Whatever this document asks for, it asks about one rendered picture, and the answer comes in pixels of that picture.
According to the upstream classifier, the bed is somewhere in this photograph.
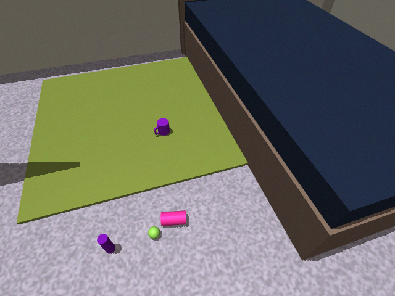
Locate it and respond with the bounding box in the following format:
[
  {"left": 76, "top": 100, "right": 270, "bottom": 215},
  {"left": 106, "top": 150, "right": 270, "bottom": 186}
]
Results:
[{"left": 178, "top": 0, "right": 395, "bottom": 260}]

